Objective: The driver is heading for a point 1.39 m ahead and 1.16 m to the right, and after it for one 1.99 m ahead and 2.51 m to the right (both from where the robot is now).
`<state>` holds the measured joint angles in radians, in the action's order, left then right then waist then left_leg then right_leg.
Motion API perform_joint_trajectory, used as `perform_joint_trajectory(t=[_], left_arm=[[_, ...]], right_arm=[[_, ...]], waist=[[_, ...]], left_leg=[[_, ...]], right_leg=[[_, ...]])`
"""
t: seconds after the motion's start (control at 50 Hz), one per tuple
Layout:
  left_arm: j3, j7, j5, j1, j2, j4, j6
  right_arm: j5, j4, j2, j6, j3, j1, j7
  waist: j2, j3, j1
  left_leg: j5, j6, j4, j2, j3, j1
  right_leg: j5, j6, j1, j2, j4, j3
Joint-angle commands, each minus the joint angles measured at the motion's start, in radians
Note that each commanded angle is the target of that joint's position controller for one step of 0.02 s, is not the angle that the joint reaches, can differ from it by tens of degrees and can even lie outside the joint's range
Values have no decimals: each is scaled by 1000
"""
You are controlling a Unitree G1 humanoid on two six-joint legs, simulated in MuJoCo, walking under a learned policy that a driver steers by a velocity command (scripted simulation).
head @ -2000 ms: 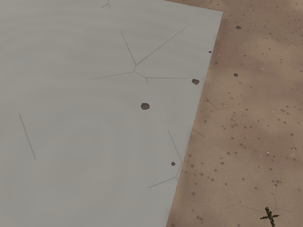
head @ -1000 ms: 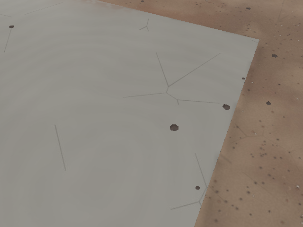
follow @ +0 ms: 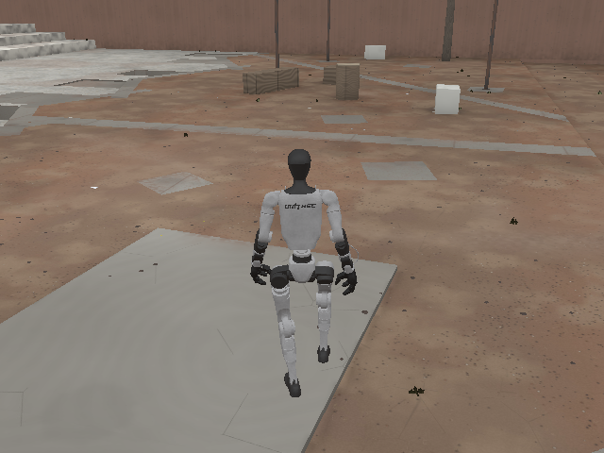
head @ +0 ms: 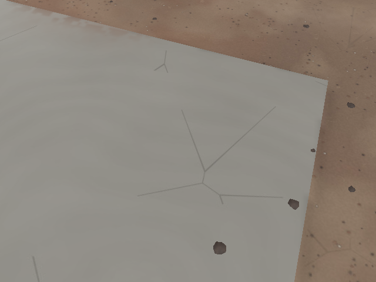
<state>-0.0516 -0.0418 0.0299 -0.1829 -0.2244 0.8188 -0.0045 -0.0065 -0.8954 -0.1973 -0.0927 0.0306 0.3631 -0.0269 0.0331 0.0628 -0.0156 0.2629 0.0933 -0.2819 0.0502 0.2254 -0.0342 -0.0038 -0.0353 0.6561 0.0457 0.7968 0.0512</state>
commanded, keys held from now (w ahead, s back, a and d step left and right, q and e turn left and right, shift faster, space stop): e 1.00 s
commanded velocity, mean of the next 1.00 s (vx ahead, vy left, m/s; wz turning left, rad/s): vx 0.06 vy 0.00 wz -0.56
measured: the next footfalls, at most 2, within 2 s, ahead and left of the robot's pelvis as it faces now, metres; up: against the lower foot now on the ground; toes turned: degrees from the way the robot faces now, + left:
right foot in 0.14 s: +0.21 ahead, -0.06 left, +0.00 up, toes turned -8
left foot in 0.66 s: +0.22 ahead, +0.13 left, +0.00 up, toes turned -27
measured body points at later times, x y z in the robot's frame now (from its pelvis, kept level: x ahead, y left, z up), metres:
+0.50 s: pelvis +0.12 +0.01 -0.01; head +0.15 -0.01 +0.44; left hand +0.28 +0.26 -0.12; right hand +0.19 -0.27 -0.13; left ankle +0.20 +0.17 -0.69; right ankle +0.17 -0.06 -0.74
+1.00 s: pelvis +0.13 +0.07 +0.00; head +0.17 +0.07 +0.45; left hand +0.39 +0.22 -0.12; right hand +0.08 -0.23 -0.09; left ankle +0.19 +0.14 -0.74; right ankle +0.04 -0.03 -0.69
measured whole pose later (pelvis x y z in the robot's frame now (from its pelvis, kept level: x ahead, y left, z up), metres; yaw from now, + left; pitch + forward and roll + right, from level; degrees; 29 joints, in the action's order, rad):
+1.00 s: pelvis +0.13 +0.07 +0.00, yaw -35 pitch +1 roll -1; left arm -0.08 -0.05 0.01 -0.19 -0.30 0.71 0.10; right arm -0.03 -0.67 -0.25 0.01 0.04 0.23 -0.03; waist 0.03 0.05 -0.01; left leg 0.25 0.04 -0.47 -0.05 0.13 -0.23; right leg -0.44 0.06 0.41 -0.03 0.93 -0.02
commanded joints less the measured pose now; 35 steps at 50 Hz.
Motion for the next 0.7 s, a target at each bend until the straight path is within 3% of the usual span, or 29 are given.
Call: perform_joint_trajectory(t=[0.02,0.08,0.12,0.14,0.16,0.18,0.2,0.22,0.24,0.26,0.3,0.34,0.44,0.5,0.56,0.62,0.64,0.66,0.68,0.7], left_arm=[[13,-9,9,52,-2,-76,-6],[-1,-7,21,-38,-42,-71,-9],[-20,8,24,-160,-83,-47,-26],[-35,22,30,-243,-121,-37,-42],[-63,31,18,-220,-242,-42,-44],[-83,35,-24,-254,-279,-60,-23],[-76,45,-39,-180,-233,-93,-2],[-54,51,-36,-105,-167,-104,11],[-40,53,-30,-72,-125,-99,17],[-37,55,-31,-63,-111,-100,18],[-40,48,-15,-62,-127,-99,8],[-49,41,-10,-66,-159,-104,-1],[-62,43,-8,-83,-186,-124,22],[-69,39,-2,-86,-196,-136,33],[-73,31,5,-73,-198,-148,41],[-74,25,-5,-31,-193,-161,49],[-70,29,-18,-22,-180,-165,49],[-56,34,-28,-60,-120,-175,45],[-58,42,-26,-61,-111,-195,38],[-76,41,18,-31,-193,-187,35]], right_arm=[[1,42,-128,5,25,32,-21],[-3,46,-163,24,39,19,-38],[0,66,-183,37,49,-19,-36],[10,81,-191,40,52,-51,-28],[-5,128,-73,41,28,16,-17],[-3,147,-103,60,29,48,-11],[-17,144,-128,64,30,9,-8],[-16,162,-139,62,33,-75,-5],[-17,174,-144,65,37,-118,-8],[-27,180,-143,80,38,-110,-9],[-31,171,-114,112,31,-74,-9],[-24,179,-100,122,27,-70,-7],[-21,224,-118,138,27,-173,-12],[-14,243,-123,132,25,-208,-14],[-3,251,-126,118,22,-198,-18],[8,235,-126,100,21,-94,-24],[3,224,-141,91,26,-48,-31],[-14,236,-227,86,43,-54,-40],[-23,279,-315,91,58,-149,-36],[-35,275,-275,93,55,-147,-30]], waist=[[-125,-37,-21],[-153,-77,14],[-129,-146,69],[-53,-188,139],[153,-248,49],[154,-409,80],[14,-335,76],[-40,-193,60],[-77,-103,30],[-60,-86,14],[-27,-115,-2],[-9,-152,-5],[70,-151,41],[91,-130,60],[107,-128,61],[116,-130,8],[91,-121,-17],[-85,-117,10],[-280,-74,25],[-187,-53,20]], left_leg=[[-862,7,-39,-241,-1,23],[-1070,0,-217,-273,2,75],[-985,-4,-469,-272,-3,57],[-718,-35,-722,-224,10,-58],[275,-71,-1000,-71,-12,-369],[396,-99,-1221,31,-201,-545],[311,-101,-1221,-39,-273,-593],[233,-103,-1157,-65,-269,-614],[190,-111,-1063,-88,-269,-603],[162,-119,-994,-98,-271,-557],[129,-125,-939,-81,-256,-492],[113,-131,-880,-75,-258,-489],[92,-145,-709,-71,-275,-521],[108,-140,-611,-55,-282,-494],[150,-118,-503,-22,-280,-414],[110,-77,-250,17,-263,-229],[47,-63,-93,-8,-279,-126],[152,-18,50,-218,-479,-59],[109,82,114,-452,-761,-99],[-86,142,67,-458,-700,-194]], right_leg=[[37,-9,-109,-47,-133,89],[-109,-55,-199,-101,-172,110],[-121,-101,-333,-129,-283,83],[114,-145,-487,-73,-399,-4],[818,-253,-738,210,-228,-302],[755,-461,-855,340,-330,-625],[473,-446,-754,331,-409,-576],[288,-398,-612,282,-466,-509],[238,-333,-509,219,-498,-442],[217,-294,-446,169,-510,-386],[268,-256,-397,111,-499,-328],[274,-238,-406,90,-488,-318],[-160,-195,-418,58,-527,-402],[-290,-187,-412,59,-534,-465],[-244,-181,-402,60,-507,-515],[-170,-130,-347,33,-465,-549],[-252,-80,-283,-8,-434,-532],[-457,-13,-186,-103,-271,-422],[-566,26,-14,-270,-31,-171],[-543,43,-50,-174,155,-177]])
Keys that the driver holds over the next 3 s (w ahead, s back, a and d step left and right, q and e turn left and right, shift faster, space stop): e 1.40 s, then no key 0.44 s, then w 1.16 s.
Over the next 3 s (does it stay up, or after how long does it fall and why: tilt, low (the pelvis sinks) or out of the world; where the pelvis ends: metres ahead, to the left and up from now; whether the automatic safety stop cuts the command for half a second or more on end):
stays up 0.39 -0.31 -0.01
